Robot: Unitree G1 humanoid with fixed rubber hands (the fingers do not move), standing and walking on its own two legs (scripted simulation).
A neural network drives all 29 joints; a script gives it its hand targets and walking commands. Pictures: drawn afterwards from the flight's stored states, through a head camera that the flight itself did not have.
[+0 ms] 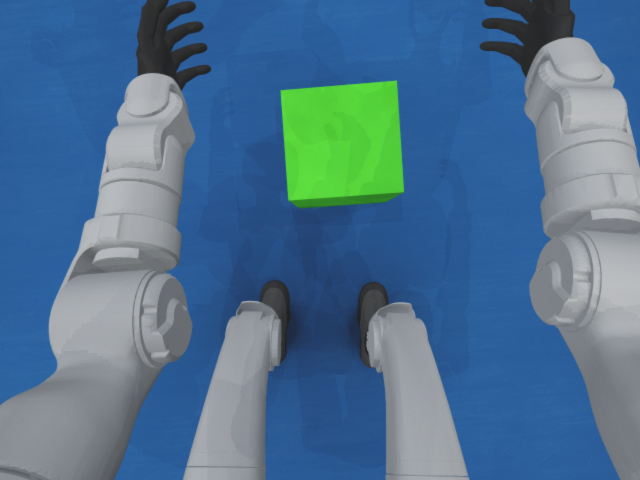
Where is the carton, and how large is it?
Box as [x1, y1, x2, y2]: [281, 81, 403, 207]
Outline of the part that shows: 396,81 281,90 288,200 298,207 383,202 403,191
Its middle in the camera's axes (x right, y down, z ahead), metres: +0.05 -0.18 +0.83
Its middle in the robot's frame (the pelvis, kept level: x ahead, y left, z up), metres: +0.52 -0.02 -0.52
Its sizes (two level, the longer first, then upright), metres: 0.210 0.200 0.250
